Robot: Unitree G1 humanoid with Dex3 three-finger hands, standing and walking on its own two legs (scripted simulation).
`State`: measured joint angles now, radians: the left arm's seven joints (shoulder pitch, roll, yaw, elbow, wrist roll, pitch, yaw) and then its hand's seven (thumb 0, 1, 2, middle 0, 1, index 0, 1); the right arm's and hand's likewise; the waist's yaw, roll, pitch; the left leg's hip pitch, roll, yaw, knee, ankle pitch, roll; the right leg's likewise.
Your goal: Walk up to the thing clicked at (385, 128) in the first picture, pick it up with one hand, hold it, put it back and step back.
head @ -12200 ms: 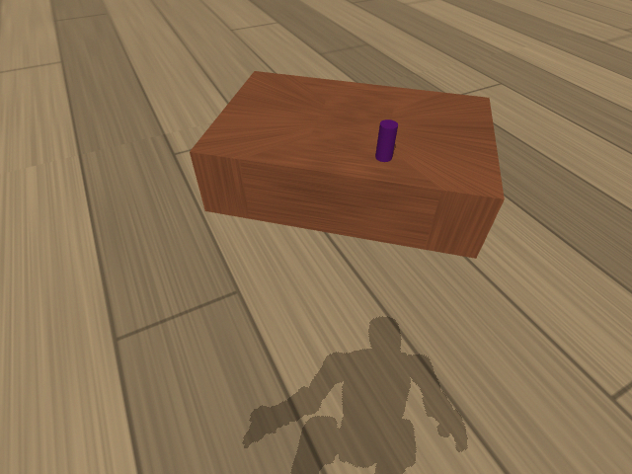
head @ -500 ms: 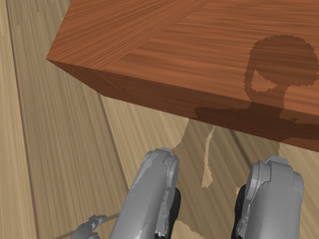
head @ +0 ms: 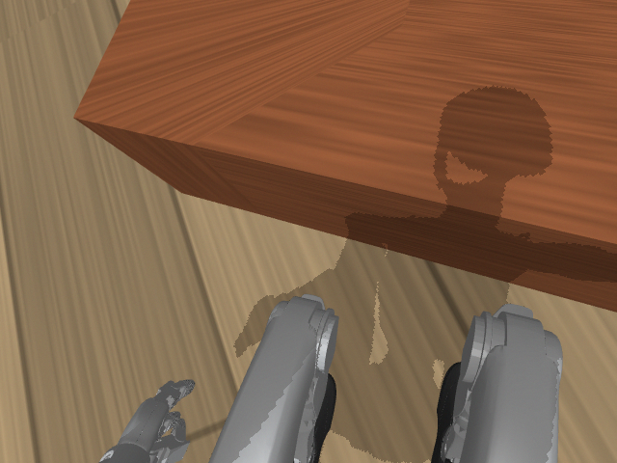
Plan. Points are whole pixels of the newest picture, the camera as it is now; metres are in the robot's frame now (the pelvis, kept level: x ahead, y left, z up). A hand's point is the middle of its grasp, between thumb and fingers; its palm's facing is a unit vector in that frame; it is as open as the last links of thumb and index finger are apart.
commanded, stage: rest palm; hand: right
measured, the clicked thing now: out of the picture +0.52 -0.37 +0.01
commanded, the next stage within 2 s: close in 0.12 s
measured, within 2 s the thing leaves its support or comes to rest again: leaves its support in 1.34 s
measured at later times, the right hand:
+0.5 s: hand out of the picture +0.49 -0.36 +0.01, palm faces +0.37 +0.93 +0.00, open 15.9 cm
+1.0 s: hand out of the picture +0.51 -0.37 +0.01, palm faces +0.39 +0.92 -0.01, open 9.6 cm
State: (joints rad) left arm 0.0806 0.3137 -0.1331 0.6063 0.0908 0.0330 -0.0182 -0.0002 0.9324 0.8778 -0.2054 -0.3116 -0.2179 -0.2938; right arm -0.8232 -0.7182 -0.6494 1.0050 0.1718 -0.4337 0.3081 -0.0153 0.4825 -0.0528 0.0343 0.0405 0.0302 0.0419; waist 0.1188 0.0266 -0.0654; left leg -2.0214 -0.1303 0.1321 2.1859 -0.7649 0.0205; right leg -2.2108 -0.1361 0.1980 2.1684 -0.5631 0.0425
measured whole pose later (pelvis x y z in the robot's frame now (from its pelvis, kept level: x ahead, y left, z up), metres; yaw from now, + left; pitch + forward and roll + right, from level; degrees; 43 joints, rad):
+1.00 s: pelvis +0.00 -0.01 -0.01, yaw +1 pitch +33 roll +9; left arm 0.13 0.30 -0.16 0.62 0.09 0.06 -0.02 0.00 0.91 0.89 -0.20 -0.30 -0.21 -0.29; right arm -0.91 -0.78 -0.63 1.03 0.13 -0.40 0.24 -0.02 0.23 -0.65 0.84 0.79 0.86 0.81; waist 0.15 0.02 -0.05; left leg -2.03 -0.13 0.14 2.20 -0.78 0.00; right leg -2.24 -0.13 0.21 2.20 -0.57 0.03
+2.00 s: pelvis +0.02 -0.01 +0.10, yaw -3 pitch +35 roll +8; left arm 0.15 0.26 -0.07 0.66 0.04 0.03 0.01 0.00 0.92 0.88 -0.21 -0.31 -0.22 -0.30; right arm -0.82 -0.64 -0.60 0.94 0.11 -0.35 0.18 -0.03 0.41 -1.00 0.75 1.07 0.78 1.09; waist 0.13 0.00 -0.14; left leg -1.74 -0.10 0.09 1.86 -0.74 0.00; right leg -1.93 -0.12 0.13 1.87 -0.56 0.02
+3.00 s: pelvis +0.04 -0.03 +0.18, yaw -6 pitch +31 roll +7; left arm 0.18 0.23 -0.04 0.67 0.03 0.02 0.01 0.00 0.93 0.88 -0.21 -0.32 -0.23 -0.30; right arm -0.62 -0.46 -0.50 0.81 0.14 -0.37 0.12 -0.03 0.42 -1.02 0.75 1.09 0.77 1.11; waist 0.10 -0.03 -0.17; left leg -1.44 -0.07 0.06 1.57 -0.69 -0.01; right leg -1.62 -0.10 0.09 1.60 -0.53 0.01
